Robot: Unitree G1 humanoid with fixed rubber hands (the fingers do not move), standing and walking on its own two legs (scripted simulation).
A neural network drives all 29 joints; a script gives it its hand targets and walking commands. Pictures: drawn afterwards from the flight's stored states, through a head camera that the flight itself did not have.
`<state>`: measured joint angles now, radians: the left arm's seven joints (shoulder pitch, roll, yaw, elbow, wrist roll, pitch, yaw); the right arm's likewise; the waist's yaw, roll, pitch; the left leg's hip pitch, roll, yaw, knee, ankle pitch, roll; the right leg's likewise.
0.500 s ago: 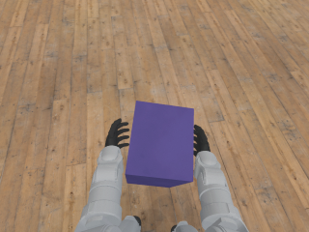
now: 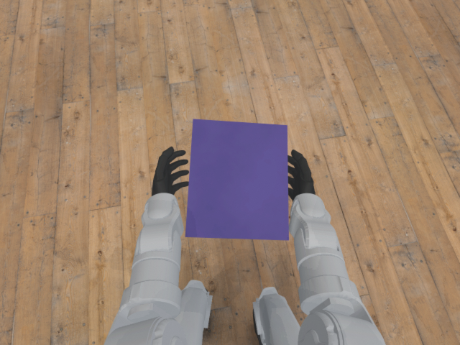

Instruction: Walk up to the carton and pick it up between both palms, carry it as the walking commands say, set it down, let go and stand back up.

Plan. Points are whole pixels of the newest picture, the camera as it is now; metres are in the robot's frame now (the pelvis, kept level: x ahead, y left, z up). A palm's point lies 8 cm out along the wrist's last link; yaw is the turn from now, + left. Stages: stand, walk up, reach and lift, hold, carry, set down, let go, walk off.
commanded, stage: set down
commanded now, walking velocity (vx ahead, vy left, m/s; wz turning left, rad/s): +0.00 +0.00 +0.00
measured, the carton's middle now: (231, 192) +0.41 +0.01 -0.13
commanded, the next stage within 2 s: none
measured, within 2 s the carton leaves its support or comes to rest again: neither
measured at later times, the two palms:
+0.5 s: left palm (173, 195) +0.41 +0.13 -0.16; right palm (286, 194) +0.41 -0.11 -0.17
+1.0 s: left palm (180, 191) +0.44 +0.13 -0.24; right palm (279, 192) +0.44 -0.11 -0.25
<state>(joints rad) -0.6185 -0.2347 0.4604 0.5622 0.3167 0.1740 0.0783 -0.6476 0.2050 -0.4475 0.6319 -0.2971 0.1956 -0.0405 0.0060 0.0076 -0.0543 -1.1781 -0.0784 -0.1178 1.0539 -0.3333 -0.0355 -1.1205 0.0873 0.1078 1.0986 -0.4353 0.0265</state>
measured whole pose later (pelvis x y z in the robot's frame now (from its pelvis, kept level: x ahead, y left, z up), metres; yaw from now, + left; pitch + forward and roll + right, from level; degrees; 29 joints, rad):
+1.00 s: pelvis -0.02 +0.01 -0.14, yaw -1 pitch +43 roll -2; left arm -0.94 -0.13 0.48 0.65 0.24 0.18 0.13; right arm -0.97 0.10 -0.45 0.73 -0.22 0.19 -0.10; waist 0.01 0.02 -0.08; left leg -1.86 -0.16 -0.14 1.60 -0.48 -0.07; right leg -1.78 0.15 0.10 1.64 -0.60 0.07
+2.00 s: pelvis -0.04 +0.00 -0.26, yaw -3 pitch +45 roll -2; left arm -1.29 0.02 0.49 0.73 0.17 0.21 0.15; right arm -1.34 -0.03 -0.39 0.83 -0.17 0.22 -0.16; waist 0.03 0.01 0.19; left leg -2.23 -0.18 -0.13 1.99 -0.54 -0.11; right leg -2.16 0.22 0.08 2.04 -0.66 0.10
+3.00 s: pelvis -0.03 +0.00 -0.29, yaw -3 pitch +41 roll +0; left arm -1.32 0.07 0.50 0.84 0.17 0.19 0.11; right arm -1.39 -0.07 -0.31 0.96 -0.11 0.18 -0.18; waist 0.04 0.00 0.27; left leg -2.24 -0.12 -0.08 2.12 -0.59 -0.09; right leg -2.19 0.20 0.07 2.17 -0.70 0.08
